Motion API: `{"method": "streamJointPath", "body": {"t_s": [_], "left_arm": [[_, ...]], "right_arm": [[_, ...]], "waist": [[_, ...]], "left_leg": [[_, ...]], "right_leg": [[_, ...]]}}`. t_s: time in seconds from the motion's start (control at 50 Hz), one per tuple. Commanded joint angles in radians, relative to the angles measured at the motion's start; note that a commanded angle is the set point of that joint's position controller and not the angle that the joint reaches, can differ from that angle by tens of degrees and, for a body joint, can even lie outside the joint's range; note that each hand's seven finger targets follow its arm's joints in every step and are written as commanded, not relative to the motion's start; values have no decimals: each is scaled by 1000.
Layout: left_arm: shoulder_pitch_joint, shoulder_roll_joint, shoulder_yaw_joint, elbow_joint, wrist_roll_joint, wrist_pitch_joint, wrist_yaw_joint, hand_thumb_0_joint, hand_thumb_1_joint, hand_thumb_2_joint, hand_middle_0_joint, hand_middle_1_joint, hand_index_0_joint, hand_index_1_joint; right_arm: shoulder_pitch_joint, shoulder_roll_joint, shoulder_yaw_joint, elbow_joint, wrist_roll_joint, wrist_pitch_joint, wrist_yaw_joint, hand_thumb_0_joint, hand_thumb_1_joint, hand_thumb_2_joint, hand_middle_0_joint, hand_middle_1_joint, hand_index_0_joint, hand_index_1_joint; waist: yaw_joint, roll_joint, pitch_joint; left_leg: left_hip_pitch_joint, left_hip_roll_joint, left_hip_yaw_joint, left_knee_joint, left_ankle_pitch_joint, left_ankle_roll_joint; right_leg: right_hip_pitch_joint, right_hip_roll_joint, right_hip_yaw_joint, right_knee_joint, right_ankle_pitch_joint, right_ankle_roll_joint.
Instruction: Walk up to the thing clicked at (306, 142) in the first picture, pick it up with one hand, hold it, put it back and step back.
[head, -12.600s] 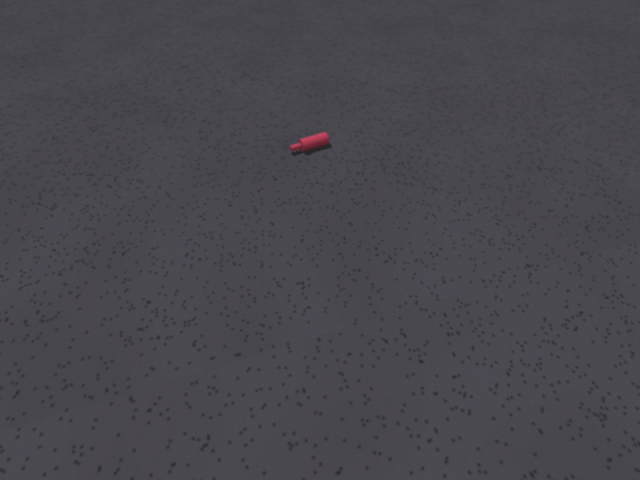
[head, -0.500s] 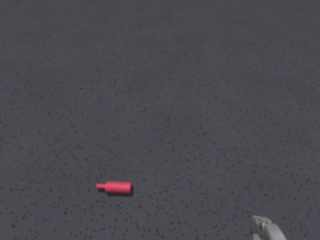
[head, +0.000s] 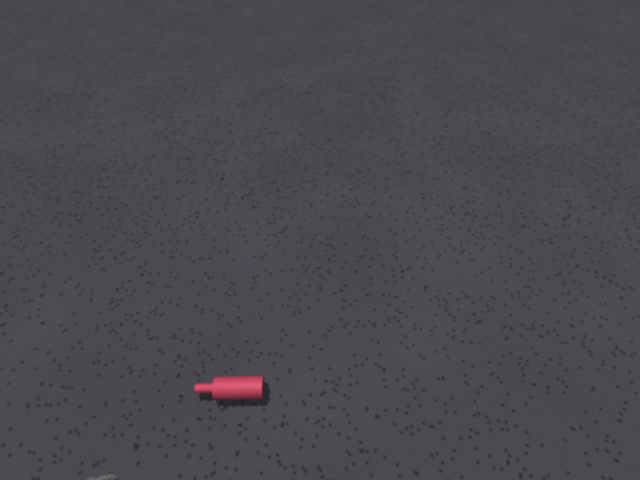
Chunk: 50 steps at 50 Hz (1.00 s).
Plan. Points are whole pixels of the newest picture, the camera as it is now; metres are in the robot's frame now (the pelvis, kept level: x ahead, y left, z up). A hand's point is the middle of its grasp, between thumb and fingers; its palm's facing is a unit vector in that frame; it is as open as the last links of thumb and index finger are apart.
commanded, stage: stand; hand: left
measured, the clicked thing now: (229, 387) +0.49 +0.26 -0.75
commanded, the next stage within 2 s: none
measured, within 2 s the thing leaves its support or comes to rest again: neither
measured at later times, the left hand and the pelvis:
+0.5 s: hand out of the picture +0.08 +0.26 -0.16, palm faces -0.03 -0.94 -0.34, open 7.4 cm; pelvis +0.00 +0.00 +0.00, yaw +0 degrees
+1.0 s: hand out of the picture +0.09 +0.26 -0.16, palm faces -0.03 -0.94 -0.34, open 7.4 cm; pelvis +0.02 +0.01 +0.00, yaw +0 degrees
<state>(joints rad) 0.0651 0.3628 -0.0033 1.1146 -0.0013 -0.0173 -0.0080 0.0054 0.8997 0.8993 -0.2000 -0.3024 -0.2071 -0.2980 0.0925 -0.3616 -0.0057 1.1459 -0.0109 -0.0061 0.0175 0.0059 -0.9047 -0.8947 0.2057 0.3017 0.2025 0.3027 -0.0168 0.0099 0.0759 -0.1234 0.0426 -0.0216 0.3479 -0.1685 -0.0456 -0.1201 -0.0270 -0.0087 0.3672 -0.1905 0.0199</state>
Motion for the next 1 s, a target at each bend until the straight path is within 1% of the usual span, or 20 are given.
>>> {"method": "streamJointPath", "body": {"t_s": [0.0, 0.04, 0.1, 0.12, 0.16, 0.24, 0.28, 0.3, 0.36, 0.42, 0.44, 0.52, 0.6, 0.68, 0.76, 0.8, 0.86, 0.92, 0.94, 0.98], "left_arm": [[-28, 222, 45, -42, 2, -21, 11, 0, 900, 900, -200, -300, -200, -300], [-46, 226, 46, -43, 7, -20, 11, 0, 900, 900, -200, -300, -200, -300], [-39, 225, 47, -42, 8, -22, 11, 0, 900, 900, -200, -300, -200, -300], [-42, 225, 48, -39, 5, -19, 10, 0, 900, 900, -200, -300, -200, -300], [-39, 217, 46, -39, 7, -19, 9, 0, 900, 900, -200, -300, -200, -300], [-36, 220, 46, -39, 6, -18, 7, 0, 900, 900, -200, -300, -200, -300], [-38, 212, 46, -37, 8, -18, 6, 0, 900, 900, -200, -300, -200, -300], [-30, 213, 47, -38, 6, -17, 6, 0, 900, 900, -200, -300, -200, -300], [-23, 215, 46, -37, 8, -20, 7, 0, 900, 900, -200, -300, -200, -300], [-28, 212, 45, -39, 6, -18, 8, 0, 900, 900, -200, -300, -200, -300], [-14, 203, 42, -38, 7, -17, 7, 0, 900, 900, -200, -300, -200, -300], [-19, 213, 44, -36, 6, -17, 9, 0, 900, 900, -200, -300, -200, -300], [-1, 209, 44, -33, 7, -16, 10, 0, 900, 900, -200, -300, -200, -300], [-3, 213, 44, -37, 6, -17, 10, 0, 900, 900, -200, -300, -200, -300], [7, 205, 42, -34, 8, -14, 10, 0, 900, 900, -200, -300, -200, -300], [7, 208, 43, -38, 8, -16, 11, 0, 900, 900, -200, -300, -200, -300], [2, 214, 45, -39, 9, -17, 13, 0, 900, 900, -200, -300, -200, -300], [7, 209, 44, -40, 8, -17, 12, 0, 900, 900, -200, -300, -200, -300], [7, 213, 45, -42, 8, -17, 13, 0, 900, 900, -200, -300, -200, -300], [3, 211, 45, -42, 7, -17, 13, 0, 900, 900, -200, -300, -200, -300]], "right_arm": [[-70, -202, -38, -65, 4, -25, -12, 0, -900, -900, 200, 300, 200, 300], [-65, -199, -38, -63, 2, -22, -11, 0, -900, -900, 200, 300, 200, 300], [-59, -203, -38, -62, 2, -22, -12, 0, -900, -900, 200, 300, 200, 300], [-50, -197, -34, -58, 2, -21, -13, 0, -900, -900, 200, 300, 200, 300], [-57, -208, -37, -61, 3, -23, -13, 0, -900, -900, 200, 300, 200, 300], [-46, -208, -38, -58, 2, -22, -13, 0, -900, -900, 200, 300, 200, 300], [-46, -208, -35, -60, 1, -24, -14, 0, -900, -900, 200, 300, 200, 300], [-47, -209, -35, -61, 1, -23, -13, 0, -900, -900, 200, 300, 200, 300], [-53, -209, -35, -64, 2, -25, -15, 0, -900, -900, 200, 300, 200, 300], [-41, -208, -33, -59, 3, -24, -16, 0, -900, -900, 200, 300, 200, 300], [-47, -213, -33, -60, 2, -23, -17, 0, -900, -900, 200, 300, 200, 300], [-45, -203, -31, -62, 1, -21, -17, 0, -900, -900, 200, 300, 200, 300], [-47, -208, -32, -61, 3, -21, -17, 0, -900, -900, 200, 300, 200, 300], [-53, -211, -33, -64, 3, -22, -17, 0, -900, -900, 200, 300, 200, 300], [-55, -212, -32, -65, 5, -21, -17, 0, -900, -900, 200, 300, 200, 300], [-50, -206, -31, -67, 3, -21, -17, 0, -900, -900, 200, 300, 200, 300], [-48, -204, -31, -67, 5, -20, -17, 0, -900, -900, 200, 300, 200, 300], [-54, -210, -33, -70, 5, -21, -18, 0, -900, -900, 200, 300, 200, 300], [-53, -207, -33, -71, 4, -23, -19, 0, -900, -900, 200, 300, 200, 300], [-49, -207, -32, -68, 5, -22, -20, 0, -900, -900, 200, 300, 200, 300]], "waist": [[23, -11, -90], [15, -21, -79], [17, -11, -95], [13, -6, -76], [15, 7, -89], [11, 7, -83], [10, 6, -91], [14, 5, -95], [13, -3, -124], [7, -4, -118], [14, 11, -108], [11, -19, -110], [15, -7, -97], [17, -8, -103], [19, -1, -91], [17, -8, -108], [15, -15, -108], [16, -3, -124], [16, -5, -139], [16, -4, -129]], "left_leg": [[-8, 81, -70, -62, 89, 44], [-17, 79, -67, -66, 47, 44], [-11, 81, -66, -64, 65, 47], [-29, 80, -66, -73, 31, 46], [-16, 84, -70, -70, 62, 47], [-14, 80, -69, -73, 28, 45], [-29, 88, -74, -75, 43, 50], [-23, 84, -73, -75, 37, 47], [19, 89, -65, -52, 105, 51], [19, 88, -66, -58, 109, 49], [10, 87, -64, -55, 92, 51], [10, 89, -66, -59, 116, 50], [3, 85, -65, -61, 99, 51], [19, 89, -65, -59, 118, 51], [12, 85, -66, -66, 87, 50], [18, 86, -63, -58, 126, 54], [21, 87, -64, -55, 139, 53], [34, 90, -59, -45, 170, 56], [49, 92, -57, -42, 211, 54], [43, 91, -57, -45, 209, 53]], "right_leg": [[18, -101, 86, -79, 87, -31], [2, -104, 92, -91, 36, -32], [15, -106, 92, -92, 70, -32], [7, -103, 94, -95, 36, -32], [12, -101, 87, -87, 64, -33], [-10, -101, 95, -102, 13, -34], [12, -99, 88, -89, 52, -32], [9, -98, 86, -92, 36, -32], [8, -104, 89, -87, 113, -32], [2, -101, 86, -83, 107, -33], [-3, -100, 84, -89, 100, -30], [7, -102, 80, -79, 112, -31], [5, -99, 77, -87, 104, -28], [2, -102, 79, -86, 108, -29], [-6, -100, 78, -90, 88, -28], [9, -103, 76, -84, 128, -29], [16, -104, 73, -84, 133, -27], [29, -108, 73, -77, 177, -29], [36, -110, 73, -68, 217, -30], [37, -108, 72, -70, 211, -29]]}}
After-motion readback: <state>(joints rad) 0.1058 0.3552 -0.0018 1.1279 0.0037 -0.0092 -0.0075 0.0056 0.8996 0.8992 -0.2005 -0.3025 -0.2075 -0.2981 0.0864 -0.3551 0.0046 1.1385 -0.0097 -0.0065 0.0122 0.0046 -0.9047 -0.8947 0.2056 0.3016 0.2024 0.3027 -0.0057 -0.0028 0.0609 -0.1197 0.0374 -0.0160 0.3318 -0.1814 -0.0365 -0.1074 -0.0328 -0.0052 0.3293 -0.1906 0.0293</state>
